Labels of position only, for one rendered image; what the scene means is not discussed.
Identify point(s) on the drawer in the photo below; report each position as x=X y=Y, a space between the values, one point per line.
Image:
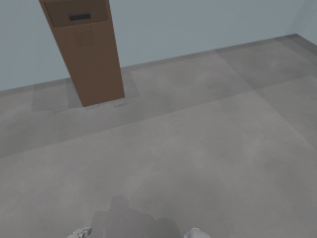
x=60 y=9

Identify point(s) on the cabinet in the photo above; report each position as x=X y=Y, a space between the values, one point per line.
x=90 y=54

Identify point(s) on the handle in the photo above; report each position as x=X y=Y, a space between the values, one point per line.
x=79 y=16

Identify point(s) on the robot left hand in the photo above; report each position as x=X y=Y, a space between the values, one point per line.
x=81 y=233

